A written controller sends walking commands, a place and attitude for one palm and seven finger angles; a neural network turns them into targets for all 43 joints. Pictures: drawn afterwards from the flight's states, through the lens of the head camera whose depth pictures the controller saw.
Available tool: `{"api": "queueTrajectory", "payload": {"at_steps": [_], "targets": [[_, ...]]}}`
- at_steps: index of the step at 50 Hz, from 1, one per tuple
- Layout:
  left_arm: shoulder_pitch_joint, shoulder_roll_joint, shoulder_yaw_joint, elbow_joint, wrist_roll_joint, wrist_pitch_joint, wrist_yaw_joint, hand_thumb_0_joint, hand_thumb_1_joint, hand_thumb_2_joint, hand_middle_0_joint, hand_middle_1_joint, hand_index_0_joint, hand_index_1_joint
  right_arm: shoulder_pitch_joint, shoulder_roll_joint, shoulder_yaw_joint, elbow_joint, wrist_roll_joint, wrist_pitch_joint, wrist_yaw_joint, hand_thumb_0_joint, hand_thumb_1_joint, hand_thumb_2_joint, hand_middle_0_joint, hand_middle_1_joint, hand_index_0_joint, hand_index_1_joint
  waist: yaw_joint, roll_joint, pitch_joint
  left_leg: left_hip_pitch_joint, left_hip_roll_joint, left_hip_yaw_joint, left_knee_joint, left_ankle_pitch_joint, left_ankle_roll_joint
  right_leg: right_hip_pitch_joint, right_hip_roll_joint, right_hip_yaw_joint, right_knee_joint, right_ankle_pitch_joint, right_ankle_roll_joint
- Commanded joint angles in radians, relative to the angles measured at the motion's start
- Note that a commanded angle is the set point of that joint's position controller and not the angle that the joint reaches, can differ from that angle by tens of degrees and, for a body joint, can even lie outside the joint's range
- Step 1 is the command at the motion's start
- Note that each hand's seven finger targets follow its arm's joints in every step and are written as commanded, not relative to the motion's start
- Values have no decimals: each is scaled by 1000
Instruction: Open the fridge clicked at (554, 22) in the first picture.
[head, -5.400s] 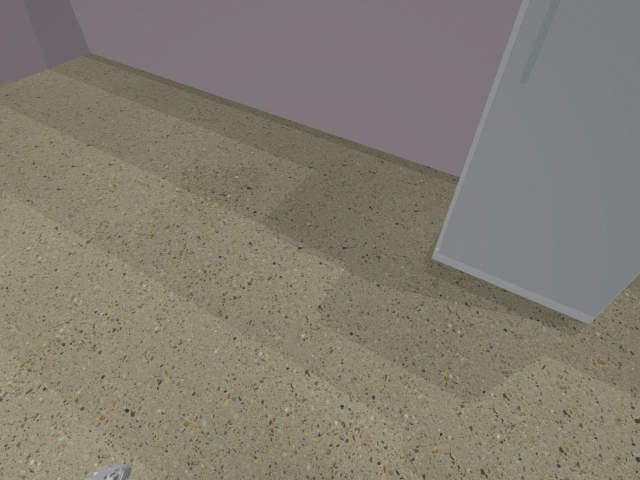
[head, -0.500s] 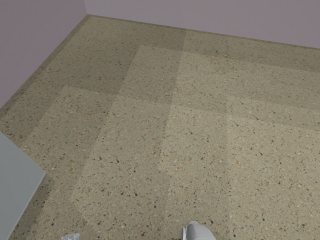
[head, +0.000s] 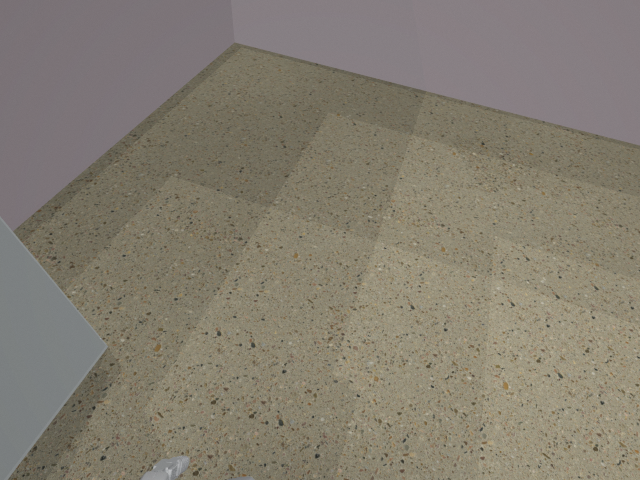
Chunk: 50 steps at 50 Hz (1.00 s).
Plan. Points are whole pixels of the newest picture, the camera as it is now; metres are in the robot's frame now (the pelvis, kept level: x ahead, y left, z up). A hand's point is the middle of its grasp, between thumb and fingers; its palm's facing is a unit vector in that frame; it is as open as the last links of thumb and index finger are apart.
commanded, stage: turn to face it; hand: left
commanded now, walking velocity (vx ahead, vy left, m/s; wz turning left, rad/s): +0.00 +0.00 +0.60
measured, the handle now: out of the picture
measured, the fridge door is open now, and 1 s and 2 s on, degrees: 0 0 0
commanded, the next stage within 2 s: take the last steps up to it in 2.00 s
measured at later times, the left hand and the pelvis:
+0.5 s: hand out of the picture +0.05 +0.20 -0.13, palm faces +0.27 -0.92 -0.27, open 7.4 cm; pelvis -0.01 -0.03 +0.02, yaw +15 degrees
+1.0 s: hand out of the picture -0.13 +0.14 -0.16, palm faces +0.60 -0.75 -0.26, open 7.4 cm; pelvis -0.03 -0.04 +0.01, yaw +37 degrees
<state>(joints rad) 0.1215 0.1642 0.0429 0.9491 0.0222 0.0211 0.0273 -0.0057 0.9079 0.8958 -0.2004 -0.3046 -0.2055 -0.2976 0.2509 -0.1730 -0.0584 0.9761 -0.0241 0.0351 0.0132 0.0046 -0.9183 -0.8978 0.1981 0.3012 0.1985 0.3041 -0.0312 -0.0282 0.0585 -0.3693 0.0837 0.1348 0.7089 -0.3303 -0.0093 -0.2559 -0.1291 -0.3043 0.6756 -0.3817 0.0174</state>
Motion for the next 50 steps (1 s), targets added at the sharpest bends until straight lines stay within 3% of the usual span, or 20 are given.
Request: {"api": "queueTrajectory", "payload": {"at_steps": [1, 3, 5, 7, 10, 18, 24, 25, 26, 27, 28, 30, 33, 38, 41, 44, 47, 48, 49, 50], "targets": [[-27, 102, 39, -134, -6, 8, 3, 0, 900, 900, -200, -300, -200, -300, 198, -262, -59, -41, -8, -22, -13, 0, -900, -900, 200, 300, 200, 300, -61, 326, -116, 193, 386, -545, -402, 494, 216, -294, 27, 225, 487, -292, 44], [-46, 99, 51, -114, 2, 9, -3, 0, 900, 900, -200, -300, -200, -300, 104, -219, -50, -62, -6, -30, -31, 0, -900, -900, 200, 300, 200, 300, -27, 271, -90, 202, 274, -485, -401, 390, 156, -395, 13, 290, 566, -119, 47], [-8, 114, 56, -88, 0, 2, -14, 0, 900, 900, -200, -300, -200, -300, 32, -186, -35, -89, -1, -40, -34, 0, -900, -900, 200, 300, 200, 300, 4, 198, -117, 229, 205, -367, -374, 453, 124, -379, 11, 299, 567, -5, 60], [36, 126, 57, -69, -3, 5, -15, 0, 900, 900, -200, -300, -200, -300, 21, -199, -38, -100, 3, -45, -35, 0, -900, -900, 200, 300, 200, 300, 10, 134, -171, 274, 174, -330, -369, 470, 128, -351, 22, 305, 540, 31, 71], [28, 136, 56, -72, -5, 8, -11, 0, 900, 900, -200, -300, -200, -300, 40, -210, -44, -100, 6, -42, -32, 0, -900, -900, 200, 300, 200, 300, -2, 99, -169, 296, 167, -346, -377, 475, 145, -337, 27, 310, 476, 36, 83], [-9, 148, 49, -111, -10, 13, -5, 0, 900, 900, -200, -300, -200, -300, 19, -247, -61, -104, -1, -19, -18, 0, -900, -900, 200, 300, 200, 300, -18, 183, -110, 214, 150, -475, -403, 270, 183, -252, 61, 310, 247, -45, 81], [117, 154, 49, -103, -20, 3, 1, 0, 900, 900, -200, -300, -200, -300, -68, -257, -75, -141, -1, 0, -8, 0, -900, -900, 200, 300, 200, 300, 34, 203, -134, 39, 74, -524, -363, 179, 138, 39, 123, 283, -91, 27, 45], [165, 176, 54, -95, -17, -4, 3, 0, 900, 900, -200, -300, -200, -300, -95, -246, -73, -152, 5, 2, -5, 0, -900, -900, 200, 300, 200, 300, 65, 168, -137, -47, 35, -495, -310, 129, 100, 158, 104, 287, -240, 110, 36], [194, 240, 68, -96, -4, -13, 10, 0, 900, 900, -200, -300, -200, -300, -81, -185, -69, -162, 12, 7, 0, 0, -900, -900, 200, 300, 200, 300, 76, -7, -147, -205, -60, -396, -137, -20, 31, 283, -61, 441, -399, 6, -20], [165, 330, 80, -122, 11, -17, 15, 0, 900, 900, -200, -300, -200, -300, -82, -130, -59, -191, 11, 5, -1, 0, -900, -900, 200, 300, 200, 300, 82, -298, -103, -350, -188, -186, 154, -206, -47, 243, -343, 750, -504, -93, -130], [93, 314, 67, -148, -2, -10, 20, 0, 900, 900, -200, -300, -200, -300, -107, -198, -71, -190, -2, 7, 1, 0, -900, -900, 200, 300, 200, 300, 62, -196, -60, -278, -117, -227, 333, -212, -28, 40, -378, 697, -510, -86, -160], [-38, 236, 54, -176, -3, -19, 18, 0, 900, 900, -200, -300, -200, -300, -44, -177, -75, -148, -6, 28, 12, 0, -900, -900, 200, 300, 200, 300, -18, -170, 1, -235, -87, -213, 477, -97, -32, -74, -250, 541, -492, -35, -107], [-6, 184, 33, -160, -3, -33, 8, 0, 900, 900, -200, -300, -200, -300, -24, -160, -63, -119, -3, 30, 22, 0, -900, -900, 200, 300, 200, 300, -17, -126, 23, -236, -64, -153, 530, 6, -61, -7, -162, 327, -398, 227, -91], [137, 219, 42, -112, 1, -30, 9, 0, 900, 900, -200, -300, -200, -300, -132, -147, -47, -141, 2, 29, 21, 0, -900, -900, 200, 300, 200, 300, 59, -139, -26, -232, -39, -101, 342, -56, -84, 170, -209, 284, -349, 395, -124], [166, 244, 48, -95, 8, -26, 6, 0, 900, 900, -200, -300, -200, -300, -173, -136, -37, -153, 6, 24, 21, 0, -900, -900, 200, 300, 200, 300, 77, -168, -39, -174, -34, -70, 207, -103, -78, 191, -237, 256, -316, 497, -136], [159, 272, 59, -91, 9, -21, 5, 0, 900, 900, -200, -300, -200, -300, -159, -131, -26, -151, 13, 13, 20, 0, -900, -900, 200, 300, 200, 300, 78, -199, -76, -79, -41, -31, 69, -114, -60, 196, -258, 224, -258, 581, -135], [144, 273, 64, -85, 0, -12, 0, 0, 900, 900, -200, -300, -200, -300, -83, -153, -28, -135, 10, 0, 16, 0, -900, -900, 200, 300, 200, 300, 40, -154, -123, 90, -60, -2, -178, 50, -39, 161, -230, 140, -124, 559, -69], [142, 260, 61, -89, -9, -7, -3, 0, 900, 900, -200, -300, -200, -300, -30, -193, -40, -121, 9, -8, 16, 0, -900, -900, 200, 300, 200, 300, 6, -65, -158, 239, -35, -48, -288, 203, -20, 64, -206, 113, 1, 479, -24], [140, 206, 56, -118, -17, -3, -10, 0, 900, 900, -200, -300, -200, -300, 31, -308, -67, -117, 3, -19, 9, 0, -900, -900, 200, 300, 200, 300, -31, 214, -205, 422, 192, -360, -329, 510, 84, -187, -83, 76, 219, 113, 55], [55, 159, 29, -165, -12, 1, -10, 0, 900, 900, -200, -300, -200, -300, 105, -379, -81, -96, 13, -15, 2, 0, -900, -900, 200, 300, 200, 300, -66, 332, -197, 448, 348, -519, -328, 848, 193, -347, -10, 153, 384, -309, 86]]}}
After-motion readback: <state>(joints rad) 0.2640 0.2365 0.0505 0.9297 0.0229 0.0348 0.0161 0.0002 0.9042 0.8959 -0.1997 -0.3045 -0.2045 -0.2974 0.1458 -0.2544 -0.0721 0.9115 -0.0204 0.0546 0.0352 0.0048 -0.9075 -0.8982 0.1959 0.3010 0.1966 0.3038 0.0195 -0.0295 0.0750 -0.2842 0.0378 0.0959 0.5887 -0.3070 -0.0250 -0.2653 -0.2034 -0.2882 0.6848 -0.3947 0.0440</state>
